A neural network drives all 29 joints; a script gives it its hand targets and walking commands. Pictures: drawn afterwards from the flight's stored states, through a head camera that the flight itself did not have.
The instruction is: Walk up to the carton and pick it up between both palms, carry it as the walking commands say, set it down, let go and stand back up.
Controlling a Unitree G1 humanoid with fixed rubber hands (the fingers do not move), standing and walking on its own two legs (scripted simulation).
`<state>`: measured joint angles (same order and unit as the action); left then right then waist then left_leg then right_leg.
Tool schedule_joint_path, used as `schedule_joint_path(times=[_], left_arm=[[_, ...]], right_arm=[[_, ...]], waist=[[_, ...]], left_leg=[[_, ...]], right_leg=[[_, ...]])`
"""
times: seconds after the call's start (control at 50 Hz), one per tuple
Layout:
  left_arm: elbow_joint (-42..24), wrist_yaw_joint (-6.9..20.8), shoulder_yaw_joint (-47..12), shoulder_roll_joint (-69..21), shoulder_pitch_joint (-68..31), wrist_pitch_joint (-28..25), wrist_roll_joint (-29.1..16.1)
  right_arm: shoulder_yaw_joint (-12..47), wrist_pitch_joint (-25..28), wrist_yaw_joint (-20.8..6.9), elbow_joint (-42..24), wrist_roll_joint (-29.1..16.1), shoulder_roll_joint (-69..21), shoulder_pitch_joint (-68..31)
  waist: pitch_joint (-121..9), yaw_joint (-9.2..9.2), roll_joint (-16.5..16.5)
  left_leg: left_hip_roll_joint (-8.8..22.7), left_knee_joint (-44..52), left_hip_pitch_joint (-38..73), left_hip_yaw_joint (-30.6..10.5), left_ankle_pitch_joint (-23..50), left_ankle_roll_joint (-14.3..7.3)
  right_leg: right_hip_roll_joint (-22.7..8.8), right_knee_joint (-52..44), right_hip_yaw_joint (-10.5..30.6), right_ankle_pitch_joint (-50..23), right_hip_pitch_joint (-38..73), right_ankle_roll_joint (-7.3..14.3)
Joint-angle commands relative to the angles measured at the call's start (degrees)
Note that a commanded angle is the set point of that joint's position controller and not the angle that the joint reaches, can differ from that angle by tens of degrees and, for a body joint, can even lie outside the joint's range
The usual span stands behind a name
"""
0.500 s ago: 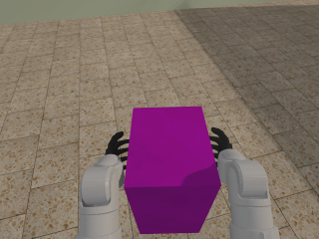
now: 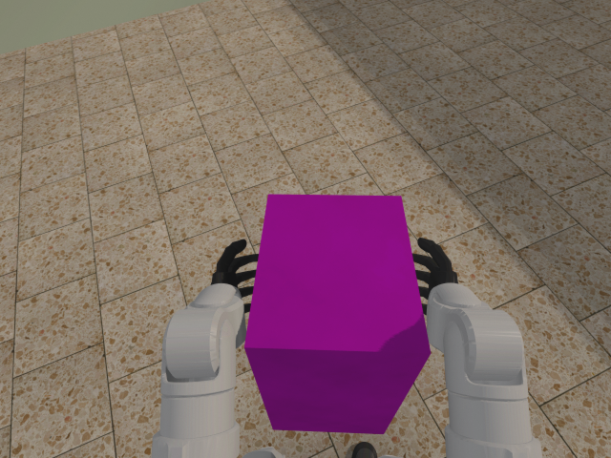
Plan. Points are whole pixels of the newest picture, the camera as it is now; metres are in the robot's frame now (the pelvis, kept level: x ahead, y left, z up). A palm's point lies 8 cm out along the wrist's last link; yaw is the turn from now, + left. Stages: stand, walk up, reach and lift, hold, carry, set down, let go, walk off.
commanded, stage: carry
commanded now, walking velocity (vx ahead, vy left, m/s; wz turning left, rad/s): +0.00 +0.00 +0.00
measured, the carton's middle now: (330, 324) +0.30 +0.00 -0.03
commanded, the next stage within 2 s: none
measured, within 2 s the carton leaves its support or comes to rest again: neither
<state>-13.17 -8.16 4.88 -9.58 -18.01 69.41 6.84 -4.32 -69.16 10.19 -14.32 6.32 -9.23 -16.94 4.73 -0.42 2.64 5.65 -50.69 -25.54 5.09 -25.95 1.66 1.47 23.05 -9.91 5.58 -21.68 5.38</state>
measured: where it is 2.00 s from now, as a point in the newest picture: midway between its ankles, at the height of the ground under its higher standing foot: outside the picture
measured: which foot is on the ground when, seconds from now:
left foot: up 0.00-0.08, down 0.10-1.00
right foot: down 0.00-1.00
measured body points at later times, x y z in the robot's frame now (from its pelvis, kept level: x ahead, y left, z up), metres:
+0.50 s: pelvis +0.12 +0.02 +0.00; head +0.10 +0.03 +0.45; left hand +0.42 +0.14 +0.09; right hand +0.41 -0.12 +0.09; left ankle +0.10 +0.11 -0.74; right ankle +0.07 -0.07 -0.74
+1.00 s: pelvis +0.09 +0.02 +0.00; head +0.06 +0.03 +0.45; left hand +0.39 +0.13 +0.09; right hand +0.38 -0.12 +0.09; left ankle +0.10 +0.11 -0.74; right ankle +0.07 -0.07 -0.74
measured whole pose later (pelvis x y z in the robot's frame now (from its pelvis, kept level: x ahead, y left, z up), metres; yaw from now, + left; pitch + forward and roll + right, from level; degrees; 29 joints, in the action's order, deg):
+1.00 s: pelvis +0.09 +0.02 +0.00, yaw -3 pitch +3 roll +0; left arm -8.9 -8.4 3.6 -8.8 -15.4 71.8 7.6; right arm -4.2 -71.3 8.4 -7.7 8.2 -9.1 -16.6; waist -8.1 -0.7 -0.4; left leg 1.9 -26.7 -15.7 11.0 -13.7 -2.1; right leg -0.7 27.4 -5.7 15.8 -14.3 1.6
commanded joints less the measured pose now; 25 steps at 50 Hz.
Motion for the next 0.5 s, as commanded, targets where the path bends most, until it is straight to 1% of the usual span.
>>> schedule_joint_path(times=[0.0, 0.02, 0.04, 0.06, 0.08, 0.1, 0.12, 0.14, 0.16, 0.18, 0.22, 0.26, 0.36, 0.48], left_arm=[[-11.19, 15.17, -37.25, -60.28, -22.99, -2.63, -24.71], [-11.72, 14.93, -37.21, -59.28, -21.75, -2.43, -24.42], [-11.97, 14.77, -37.36, -58.62, -20.85, -2.17, -24.26], [-11.95, 14.70, -37.72, -58.36, -20.26, -1.89, -24.24], [-11.58, 14.73, -38.11, -58.36, -19.62, -1.61, -24.14], [-11.04, 14.78, -38.95, -58.37, -19.33, -1.28, -24.05], [-11.33, 14.84, -40.09, -57.75, -19.93, -0.72, -24.10], [-11.29, 14.92, -40.73, -57.22, -20.61, -0.17, -24.19], [-10.71, 15.01, -40.84, -56.78, -20.96, 0.38, -24.25], [-9.95, 15.12, -40.92, -56.91, -21.16, 0.96, -24.53], [-7.53, 15.44, -41.20, -57.65, -21.49, 2.08, -25.19], [-5.23, 15.63, -40.67, -57.76, -21.86, 2.65, -25.34], [-1.97, 15.87, -39.23, -58.25, -24.66, 2.69, -25.48], [-3.08, 15.40, -38.93, -58.80, -26.33, 1.97, -25.57]], right_arm=[[41.12, 2.38, -15.14, -10.06, -25.76, -65.13, -25.42], [40.96, 2.13, -15.12, -9.87, -25.49, -64.23, -24.12], [40.80, 1.85, -15.22, -9.49, -25.18, -63.46, -22.79], [40.66, 1.57, -15.43, -9.10, -24.79, -62.80, -21.76], [40.44, 1.28, -15.70, -8.62, -24.37, -62.19, -21.09], [39.82, 0.95, -16.00, -7.78, -23.89, -61.44, -20.50], [38.73, 0.59, -16.35, -6.17, -23.64, -60.62, -19.74], [38.05, 0.22, -16.63, -5.17, -23.56, -60.22, -19.29], [37.82, -0.21, -16.86, -4.51, -23.70, -60.11, -19.31], [37.71, -0.68, -17.03, -4.00, -23.84, -60.00, -19.56], [37.44, -1.72, -17.23, -2.49, -23.60, -59.94, -20.19], [36.83, -2.41, -17.27, -0.50, -22.95, -59.57, -20.54], [36.53, -2.39, -17.01, 1.08, -22.79, -60.15, -24.30], [37.29, -1.75, -16.68, -0.58, -23.37, -61.29, -26.55]], waist=[[-36.68, 0.94, -9.23], [-36.64, 1.15, -9.63], [-36.43, 0.95, -9.13], [-35.81, 0.51, -8.23], [-34.97, 0.26, -7.04], [-34.53, 0.00, -5.52], [-33.88, 0.29, -1.18], [-32.72, 0.42, 2.15], [-31.49, 0.43, 3.38], [-30.49, 0.38, 2.89], [-29.43, 0.22, 1.07], [-29.39, 0.14, -0.27], [-28.53, 0.01, -1.28], [-29.61, -0.07, -1.81]], left_leg=[[-1.48, 12.74, 7.10, 0.87, 3.18, -0.80], [-1.88, 16.26, 8.50, 1.83, 5.56, -0.95], [-2.01, 20.85, 10.79, 3.17, 9.49, -1.05], [-2.17, 27.45, 14.37, 5.07, 15.97, -1.06], [-0.99, 31.14, 18.52, 4.90, 23.47, -1.18], [2.76, 32.13, 22.19, 1.74, 27.70, -1.94], [8.38, 29.51, 23.48, -3.76, 36.92, -3.45], [10.20, 28.52, 24.46, -4.67, 40.66, -4.43], [9.93, 28.77, 24.36, -4.07, 41.43, -4.09], [9.10, 28.25, 23.44, -2.84, 42.05, -3.50], [7.60, 26.09, 21.75, -1.37, 46.35, -2.73], [6.77, 24.25, 21.52, -0.62, 48.94, -2.42], [5.81, 22.17, 20.16, -0.25, 47.35, -2.15], [5.27, 21.39, 19.91, 0.05, 44.90, -2.25]], right_leg=[[-17.09, -2.07, 9.91, -37.21, 26.35, 6.01], [-16.93, -1.69, 9.47, -36.79, 26.48, 5.55], [-16.10, -0.75, 8.38, -35.39, 25.81, 4.68], [-14.66, 0.49, 6.95, -31.97, 24.00, 3.18], [-13.28, 1.36, 6.75, -25.90, 20.85, 1.47], [-12.08, 2.03, 6.88, -18.56, 16.83, -0.35], [-9.41, 1.78, 7.07, -8.24, 14.06, -2.25], [-8.90, 0.66, 8.51, -1.18, 13.03, -3.09], [-8.91, 0.21, 8.85, -0.09, 13.00, -3.39], [-9.20, 0.14, 9.27, -3.38, 13.40, -3.63], [-9.64, 1.95, 9.31, -12.67, 13.92, -3.86], [-9.55, 3.13, 9.12, -17.72, 13.36, -4.05], [-9.61, 4.14, 9.02, -20.33, 12.25, -3.88], [-9.88, 5.19, 8.79, -21.05, 12.66, -3.35]])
